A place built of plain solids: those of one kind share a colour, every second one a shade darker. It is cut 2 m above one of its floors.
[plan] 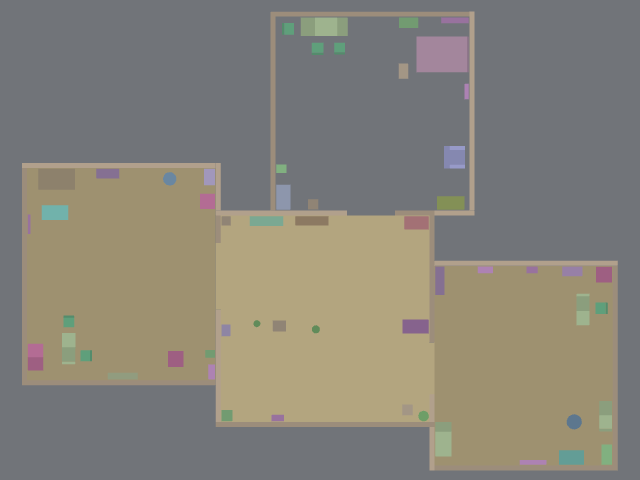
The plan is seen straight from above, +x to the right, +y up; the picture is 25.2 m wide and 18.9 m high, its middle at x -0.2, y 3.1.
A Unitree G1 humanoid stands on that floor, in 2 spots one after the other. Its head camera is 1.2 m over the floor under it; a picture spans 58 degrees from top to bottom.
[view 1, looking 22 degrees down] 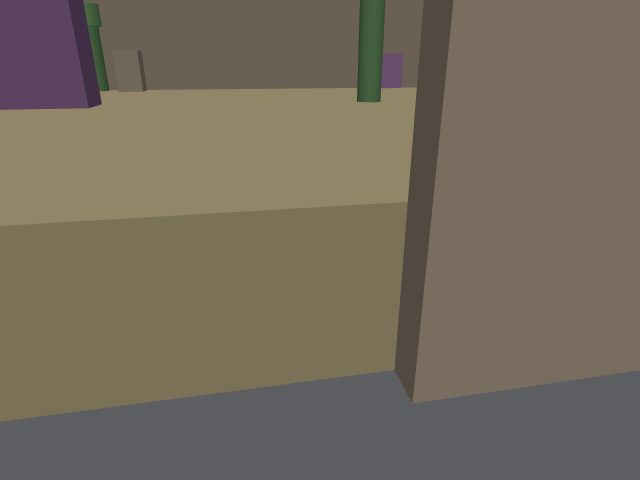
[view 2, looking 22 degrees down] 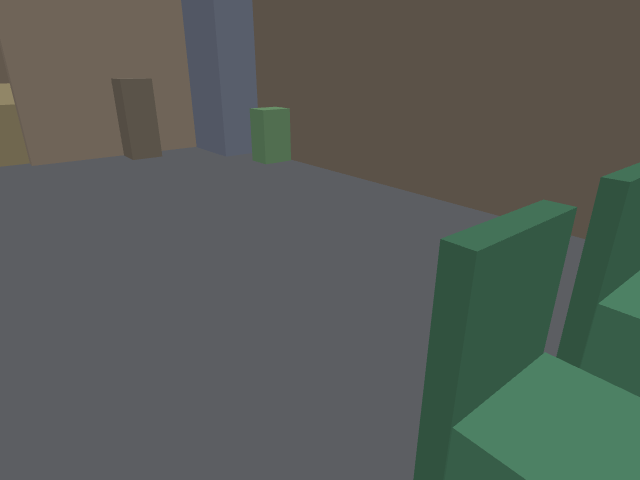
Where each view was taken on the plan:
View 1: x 1.45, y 5.47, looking -101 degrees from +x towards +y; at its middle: floor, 1.55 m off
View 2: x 1.45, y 10.87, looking -129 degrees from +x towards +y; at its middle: ground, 3.20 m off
